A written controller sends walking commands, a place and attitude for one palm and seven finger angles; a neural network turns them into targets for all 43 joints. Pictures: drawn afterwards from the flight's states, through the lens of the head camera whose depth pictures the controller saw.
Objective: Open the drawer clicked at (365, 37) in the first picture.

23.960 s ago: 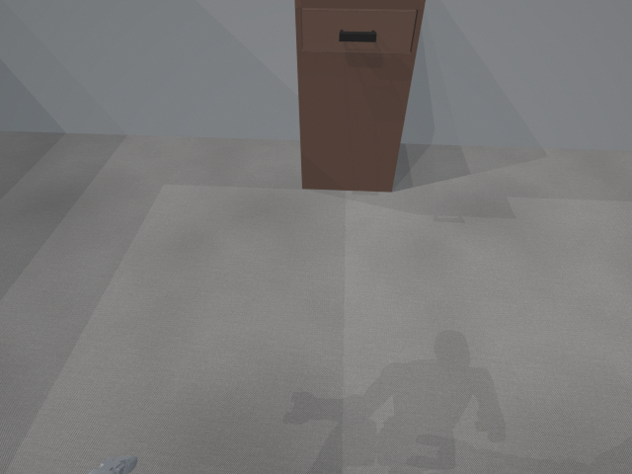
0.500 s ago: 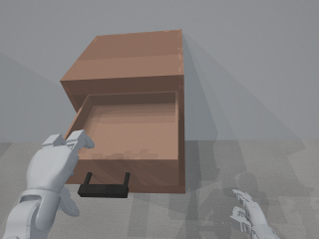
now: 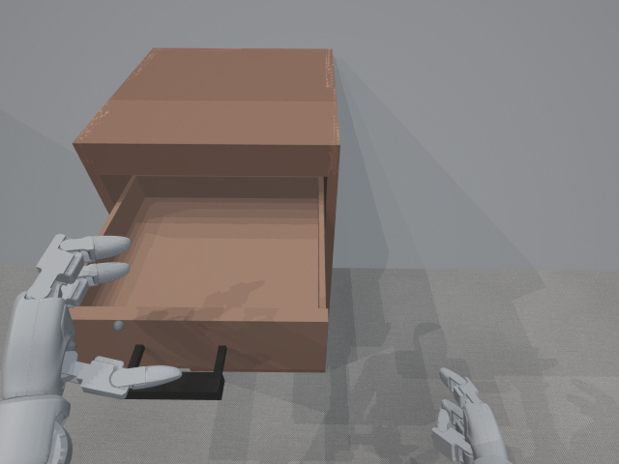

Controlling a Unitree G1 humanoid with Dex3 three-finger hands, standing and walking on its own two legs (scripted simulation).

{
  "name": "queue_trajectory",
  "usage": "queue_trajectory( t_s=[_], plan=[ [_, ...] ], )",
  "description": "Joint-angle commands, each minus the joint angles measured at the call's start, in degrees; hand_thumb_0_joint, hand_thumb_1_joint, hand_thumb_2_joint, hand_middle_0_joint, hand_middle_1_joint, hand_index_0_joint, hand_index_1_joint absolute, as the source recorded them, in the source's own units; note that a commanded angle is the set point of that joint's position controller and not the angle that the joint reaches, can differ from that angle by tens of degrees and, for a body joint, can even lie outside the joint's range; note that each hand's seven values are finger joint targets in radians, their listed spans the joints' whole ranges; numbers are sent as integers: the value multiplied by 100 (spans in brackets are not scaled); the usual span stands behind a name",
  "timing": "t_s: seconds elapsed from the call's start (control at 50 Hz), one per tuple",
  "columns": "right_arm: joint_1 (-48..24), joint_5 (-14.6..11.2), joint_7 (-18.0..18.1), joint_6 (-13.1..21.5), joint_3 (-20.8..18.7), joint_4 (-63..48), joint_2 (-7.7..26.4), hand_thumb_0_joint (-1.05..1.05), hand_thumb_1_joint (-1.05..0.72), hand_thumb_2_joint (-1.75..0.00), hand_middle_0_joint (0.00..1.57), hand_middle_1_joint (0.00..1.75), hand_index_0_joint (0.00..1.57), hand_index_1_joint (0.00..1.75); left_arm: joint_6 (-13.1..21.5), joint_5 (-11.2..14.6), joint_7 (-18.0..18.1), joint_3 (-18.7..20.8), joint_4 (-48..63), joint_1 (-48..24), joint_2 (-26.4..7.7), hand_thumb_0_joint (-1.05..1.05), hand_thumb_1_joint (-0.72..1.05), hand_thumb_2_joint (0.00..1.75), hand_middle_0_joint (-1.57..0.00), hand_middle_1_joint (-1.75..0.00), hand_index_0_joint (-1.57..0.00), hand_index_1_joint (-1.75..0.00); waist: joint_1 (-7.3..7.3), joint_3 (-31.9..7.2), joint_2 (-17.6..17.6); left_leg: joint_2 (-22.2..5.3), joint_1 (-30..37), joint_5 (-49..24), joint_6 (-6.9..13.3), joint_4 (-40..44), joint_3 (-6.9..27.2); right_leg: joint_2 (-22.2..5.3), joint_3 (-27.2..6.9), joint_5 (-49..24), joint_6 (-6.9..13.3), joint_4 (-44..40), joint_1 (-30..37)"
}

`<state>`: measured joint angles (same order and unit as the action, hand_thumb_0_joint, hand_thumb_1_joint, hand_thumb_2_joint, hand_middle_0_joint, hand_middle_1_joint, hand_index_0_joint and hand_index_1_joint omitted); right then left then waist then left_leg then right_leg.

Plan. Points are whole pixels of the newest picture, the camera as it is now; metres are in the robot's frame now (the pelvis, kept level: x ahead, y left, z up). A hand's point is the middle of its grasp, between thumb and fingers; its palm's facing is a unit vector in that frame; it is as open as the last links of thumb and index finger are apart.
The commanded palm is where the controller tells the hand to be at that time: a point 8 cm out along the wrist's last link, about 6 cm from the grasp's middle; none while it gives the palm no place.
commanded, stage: draw the hand back to the body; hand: left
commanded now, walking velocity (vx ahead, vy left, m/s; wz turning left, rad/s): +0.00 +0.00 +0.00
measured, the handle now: (175, 368) +0.23 +0.22 -0.01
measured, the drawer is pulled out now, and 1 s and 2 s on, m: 0.30 0.30 0.30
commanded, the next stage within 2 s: step back with the hand held close in 0.74 s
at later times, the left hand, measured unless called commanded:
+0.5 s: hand (104, 321) +0.20 +0.23 +0.16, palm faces +0.39 -0.82 -0.42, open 9.0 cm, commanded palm +0.15 +0.28 +0.18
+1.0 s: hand (90, 325) +0.19 +0.24 +0.16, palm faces +0.38 -0.81 -0.45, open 7.4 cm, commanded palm +0.12 +0.28 +0.18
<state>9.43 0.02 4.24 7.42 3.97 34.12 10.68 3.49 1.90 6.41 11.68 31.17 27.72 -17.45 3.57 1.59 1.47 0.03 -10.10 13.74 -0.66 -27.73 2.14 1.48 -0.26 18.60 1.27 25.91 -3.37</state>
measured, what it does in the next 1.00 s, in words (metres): stands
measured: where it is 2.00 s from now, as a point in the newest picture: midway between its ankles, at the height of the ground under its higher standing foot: outside the picture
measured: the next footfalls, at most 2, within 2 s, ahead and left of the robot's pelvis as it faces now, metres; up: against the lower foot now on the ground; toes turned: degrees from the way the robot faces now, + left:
right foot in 1.90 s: -0.24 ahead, -0.08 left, +0.00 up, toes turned -2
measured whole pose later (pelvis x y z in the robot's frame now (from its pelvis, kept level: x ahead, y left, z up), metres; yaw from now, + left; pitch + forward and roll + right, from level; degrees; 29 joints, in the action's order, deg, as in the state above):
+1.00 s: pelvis +0.00 +0.00 +0.00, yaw +2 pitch +0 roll -1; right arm 9.4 -1.2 3.5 2.9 0.7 33.8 13.0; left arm 8.1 3.5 5.2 19.6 28.2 30.9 -20.4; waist 0.7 0.0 3.7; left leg -0.9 -16.3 13.9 -0.4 -30.6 2.7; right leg 2.3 1.9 18.1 1.6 25.9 -7.6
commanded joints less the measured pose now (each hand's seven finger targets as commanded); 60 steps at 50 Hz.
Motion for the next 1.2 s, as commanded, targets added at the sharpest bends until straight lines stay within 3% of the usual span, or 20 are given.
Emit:
queue_trajectory(
  t_s=[0.0, 0.1, 0.16, 0.22, 0.34, 0.4, 0.42, 0.52, 0.6, 0.64, 0.7, 0.8, 0.82, 0.84, 0.86, 0.9, 1.02, 1.04, 1.12, 1.18],
  plan=[
    [-818, -7, 47, 376, -325, -856, 628, 0, -90, -90, 20, 30, 20, 30, 411, 128, 141, 705, 1217, -240, -915, 0, -1, 51, -26, -88, -26, -88, -9, -463, 465, -134, 595, -1191, 125, 346, -210, -199, 243, -1526, -24, -467, -559],
    [-817, -50, 9, 326, -442, -851, 656, 0, -90, -90, 20, 30, 20, 30, 435, 173, 90, 838, 1167, 129, -932, 0, 17, 58, -25, -77, -25, -77, -1, -730, -28, -154, 668, -1624, 147, 239, -260, -198, 277, -2071, -70, -383, -443],
    [-805, -71, 6, 303, -471, -835, 646, 0, -90, -90, 20, 30, 20, 30, 439, 173, 100, 930, 1226, 243, -1005, 0, 27, 63, -25, -70, -25, -70, 0, -843, 150, -140, 692, -1811, 141, 184, -291, -224, 278, -2302, -76, -345, -406],
    [-844, -81, 35, 254, -516, -795, 646, 0, -90, -90, 20, 30, 20, 30, 403, 180, 111, 1102, 1101, 333, -1112, 0, 37, 68, -24, -64, -24, -64, 2, -853, -114, -122, 657, -1917, 148, 108, -341, -219, 271, -2631, -99, -354, -396],
    [-809, -109, 68, 195, -528, -786, 647, 0, -90, -90, 20, 30, 20, 30, 418, 179, 140, 1165, 1045, 222, -1139, 0, 58, 76, -22, -50, -22, -50, -44, -767, 165, -100, 683, -1693, 153, 106, -358, -237, 285, -2392, -121, -365, -568],
    [-824, -128, 70, 167, -535, -823, 637, 0, -90, -90, 20, 30, 20, 30, 387, 206, 134, 1169, 944, 230, -1114, 0, 69, 81, -22, -43, -22, -43, -41, -759, -58, -107, 657, -1626, 159, 106, -342, -239, 285, -2360, -141, -329, -597],
    [-846, -130, 72, 164, -533, -791, 645, 0, -90, -90, 20, 30, 20, 30, 378, 202, 134, 1183, 920, 179, -1125, 0, 73, 82, -21, -41, -21, -41, -44, -674, 143, -92, 639, -1588, 151, 93, -362, -238, 253, -2343, -123, -395, -630],
    [-864, -124, 65, 150, -513, -819, 654, 0, -90, -90, 20, 30, 20, 30, 369, 206, 124, 1104, 881, 86, -1090, 0, 90, 90, -20, -30, -20, -30, -48, -585, -16, -81, 579, -1468, 163, 110, -325, -237, 255, -2211, -130, -412, -696],
    [-832, -125, 53, 142, -498, -864, 635, 0, -90, -90, 20, 30, 20, 30, 391, 216, 119, 1120, 948, 74, -1115, 0, 90, 90, -20, -30, -20, -30, -43, -689, -26, -88, 612, -1460, 163, 109, -303, -253, 271, -2191, -137, -345, -679],
    [-830, -114, 55, 158, -502, -827, 643, 0, -90, -90, 20, 30, 20, 30, 420, 200, 130, 1142, 948, 84, -1124, 0, 90, 90, -20, -30, -20, -30, -44, -659, 222, -66, 633, -1442, 159, 90, -314, -240, 253, -2136, -112, -406, -714],
    [-847, -127, 48, 155, -489, -890, 620, 0, -90, -90, 20, 30, 20, 30, 405, 229, 125, 1149, 942, 68, -1136, 0, 90, 90, -20, -30, -20, -30, -29, -613, -33, -89, 570, -1345, 150, 132, -268, -244, 271, -1994, -124, -383, -717],
    [-847, -131, 51, 157, -500, -895, 629, 0, -90, -90, 20, 30, 20, 30, 448, 235, 109, 1140, 943, 72, -1122, 0, 90, 90, -20, -30, -20, -30, -33, -631, -1, -92, 583, -1256, 156, 134, -282, -251, 252, -1926, -126, -414, -727],
    [-872, -126, 48, 166, -495, -853, 635, 0, -90, -90, 20, 30, 20, 30, 454, 222, 109, 1159, 929, 25, -1142, 0, 90, 90, -20, -30, -20, -30, -22, -584, 199, -69, 560, -1236, 139, 136, -278, -241, 242, -1823, -98, -466, -735],
    [-562, -104, 18, 55, -531, -955, 856, 0, -90, -90, 20, 30, 20, 30, 697, 174, 140, 2032, 1372, -710, -2004, 0, 90, 90, -20, -30, -20, -30, -236, -151, -115, -140, 162, -1140, 275, -190, -117, -533, -272, -2409, -129, -809, -1233],
    [-590, -92, 15, -44, -519, -802, 712, 0, -90, -90, 20, 30, 20, 30, 736, 147, 53, 1661, 726, -215, -1500, 0, 90, 90, -20, -30, -20, -30, -306, -241, -512, -117, 143, -1140, 281, -380, -98, -659, -221, -2757, -118, -788, -1168],
    [-632, -126, -6, -155, -540, -914, 724, 0, -90, -90, 20, 30, 20, 30, 733, 136, -23, 1391, 541, 126, -1237, 0, 90, 90, -20, -30, -20, -30, -345, -348, -822, -92, 23, -1260, 257, -594, -145, -821, -308, -3316, -93, -672, -1037],
    [-629, -140, -22, -389, -672, -1152, 860, 0, -90, -90, 20, 30, 20, 30, 831, 148, 4, 1532, 1273, 817, -1332, 0, 90, 90, -20, -30, -20, -30, -305, -1083, 127, -436, 176, -2585, 284, -170, -29, -618, -18, -2788, -137, -142, -739],
    [-635, -143, -19, -437, -674, -1180, 801, 0, -90, -90, 20, 30, 20, 30, 821, 147, 32, 1614, 1290, 955, -1368, 0, 90, 90, -20, -30, -20, -30, -301, -1153, 57, -460, 101, -2678, 285, -172, 11, -559, 27, -2701, -152, -77, -692],
    [-648, -141, 24, -464, -684, -1283, 824, 0, -90, -90, 20, 30, 20, 30, 873, 168, 110, 1790, 1896, 957, -1613, 0, 90, 90, -20, -30, -20, -30, -287, -1293, 240, -586, -146, -2634, 267, -29, 197, -466, 64, -2270, -123, 115, -625],
    [-583, -129, 19, -414, -697, -1303, 816, 0, -90, -90, 20, 30, 20, 30, 878, 197, 146, 1773, 1826, 1177, -1494, 0, 90, 90, -20, -30, -20, -30, -279, -1234, 443, -707, -526, -2122, 310, 184, 390, -336, 119, -1557, -150, 292, -639]
  ],
)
